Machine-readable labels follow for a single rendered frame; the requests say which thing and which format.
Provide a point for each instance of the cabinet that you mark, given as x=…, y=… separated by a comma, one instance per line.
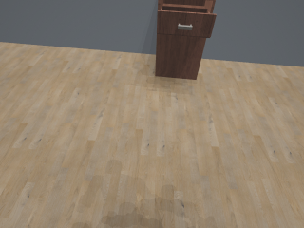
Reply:
x=180, y=56

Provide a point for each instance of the drawer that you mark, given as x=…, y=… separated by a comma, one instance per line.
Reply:
x=201, y=20

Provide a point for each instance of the handle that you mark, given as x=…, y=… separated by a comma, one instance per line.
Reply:
x=185, y=27

